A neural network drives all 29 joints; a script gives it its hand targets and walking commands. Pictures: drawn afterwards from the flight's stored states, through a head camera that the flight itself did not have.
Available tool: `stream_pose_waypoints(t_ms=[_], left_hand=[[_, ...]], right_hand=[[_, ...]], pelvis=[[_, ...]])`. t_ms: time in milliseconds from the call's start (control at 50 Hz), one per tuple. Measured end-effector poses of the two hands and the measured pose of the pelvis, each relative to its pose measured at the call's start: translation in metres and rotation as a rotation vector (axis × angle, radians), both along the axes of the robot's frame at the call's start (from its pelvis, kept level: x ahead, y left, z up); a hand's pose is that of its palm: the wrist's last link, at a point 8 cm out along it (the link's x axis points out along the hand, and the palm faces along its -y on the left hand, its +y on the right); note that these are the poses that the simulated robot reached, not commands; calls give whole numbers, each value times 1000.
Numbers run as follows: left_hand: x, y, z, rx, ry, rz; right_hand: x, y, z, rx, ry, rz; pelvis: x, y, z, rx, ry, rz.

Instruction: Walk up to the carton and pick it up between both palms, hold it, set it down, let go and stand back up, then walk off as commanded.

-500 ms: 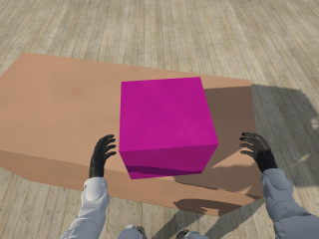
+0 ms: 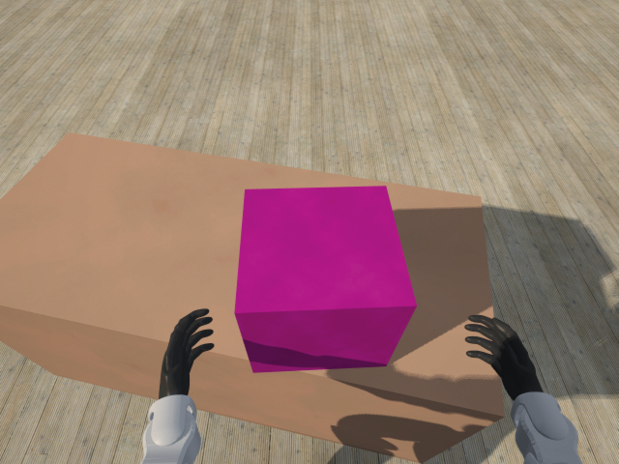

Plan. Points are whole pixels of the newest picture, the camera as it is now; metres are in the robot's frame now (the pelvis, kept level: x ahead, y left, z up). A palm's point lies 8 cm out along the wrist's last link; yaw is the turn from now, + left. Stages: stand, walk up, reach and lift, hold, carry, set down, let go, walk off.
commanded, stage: set down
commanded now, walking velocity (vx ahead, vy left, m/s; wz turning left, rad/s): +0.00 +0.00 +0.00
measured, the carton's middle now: (318, 281) +0.41 +0.01 -0.08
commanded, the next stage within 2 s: none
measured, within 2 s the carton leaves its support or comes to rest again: neither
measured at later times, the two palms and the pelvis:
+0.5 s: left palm (181, 386) +0.21 +0.19 -0.04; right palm (513, 422) +0.19 -0.25 -0.05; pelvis +0.01 +0.01 +0.00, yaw -2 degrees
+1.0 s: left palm (169, 411) +0.18 +0.20 -0.06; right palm (516, 427) +0.19 -0.25 -0.05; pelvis +0.03 +0.01 +0.02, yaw -2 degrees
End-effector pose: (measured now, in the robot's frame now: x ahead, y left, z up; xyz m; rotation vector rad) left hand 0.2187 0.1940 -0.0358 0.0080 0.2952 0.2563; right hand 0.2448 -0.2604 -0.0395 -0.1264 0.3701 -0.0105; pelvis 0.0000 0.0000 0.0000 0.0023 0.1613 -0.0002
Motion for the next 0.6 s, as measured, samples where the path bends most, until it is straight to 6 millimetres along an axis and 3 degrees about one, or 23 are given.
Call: stream_pose_waypoints(t_ms=[160, 260, 420, 600], left_hand=[[-28, 1, 1, 0, 20, 23], [-34, -5, 1, -4, 32, 10], [-21, -8, -5, -20, 81, -28], [2, -2, -15, -42, 125, -32]], right_hand=[[-45, 6, -10, 48, 29, -12], [-60, 10, -12, 74, 35, -20], [-59, 12, -13, 80, 77, -69], [-40, 20, -14, 62, 118, -86]], pelvis=[[-1, -3, 4, 9, -63, -3], [-5, -4, 4, 13, -80, -7], [-1, 1, 5, 18, -79, -31], [23, 10, 6, 9, -51, -37]])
